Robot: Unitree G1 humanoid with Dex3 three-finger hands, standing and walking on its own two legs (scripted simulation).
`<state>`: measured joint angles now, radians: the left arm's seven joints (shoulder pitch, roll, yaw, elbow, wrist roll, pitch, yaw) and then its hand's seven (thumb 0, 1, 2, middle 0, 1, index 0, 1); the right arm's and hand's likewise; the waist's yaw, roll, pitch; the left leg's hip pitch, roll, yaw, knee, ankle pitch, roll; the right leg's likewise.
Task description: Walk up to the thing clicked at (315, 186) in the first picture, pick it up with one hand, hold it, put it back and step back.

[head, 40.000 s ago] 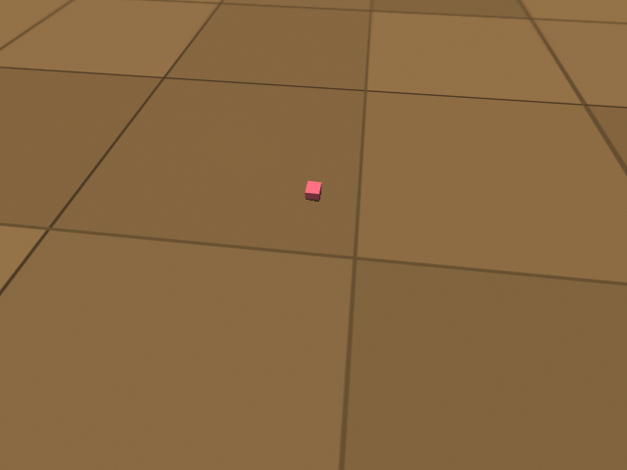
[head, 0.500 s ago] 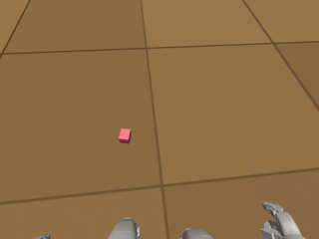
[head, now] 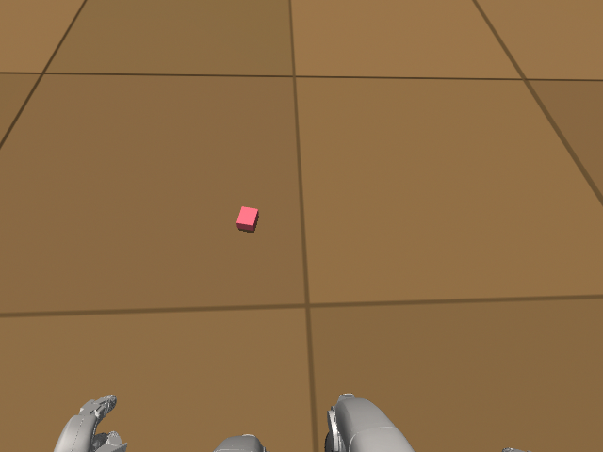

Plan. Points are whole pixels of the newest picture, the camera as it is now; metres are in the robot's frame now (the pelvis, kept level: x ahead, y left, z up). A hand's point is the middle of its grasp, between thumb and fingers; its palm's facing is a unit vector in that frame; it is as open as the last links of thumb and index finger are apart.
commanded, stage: step back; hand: left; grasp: from above
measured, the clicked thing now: (247, 218) +0.94 +0.17 -0.74
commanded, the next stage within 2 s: stand in 1.46 s
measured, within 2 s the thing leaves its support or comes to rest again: neither
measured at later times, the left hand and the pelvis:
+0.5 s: hand out of the picture -0.10 +0.24 -0.12, palm faces -0.03 -0.89 -0.45, open 7.4 cm; pelvis -0.15 -0.04 +0.01, yaw -3 degrees
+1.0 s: hand out of the picture -0.11 +0.22 -0.14, palm faces +0.04 -0.92 -0.39, open 7.4 cm; pelvis -0.15 -0.05 +0.01, yaw +1 degrees
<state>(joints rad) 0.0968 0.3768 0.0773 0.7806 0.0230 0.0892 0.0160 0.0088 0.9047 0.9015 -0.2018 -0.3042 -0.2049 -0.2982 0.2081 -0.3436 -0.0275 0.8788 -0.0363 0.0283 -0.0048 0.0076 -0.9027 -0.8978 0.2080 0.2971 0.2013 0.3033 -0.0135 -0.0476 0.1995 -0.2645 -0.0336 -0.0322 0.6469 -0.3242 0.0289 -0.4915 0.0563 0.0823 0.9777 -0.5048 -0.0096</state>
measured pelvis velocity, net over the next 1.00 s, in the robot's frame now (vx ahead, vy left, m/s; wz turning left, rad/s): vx -0.15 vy -0.05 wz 0.01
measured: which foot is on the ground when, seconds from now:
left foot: down 0.00-0.28, up 0.30-0.56, down 0.58-0.90, up 0.92-1.00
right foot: up 0.00-0.22, down 0.24-0.62, up 0.64-0.84, down 0.86-1.00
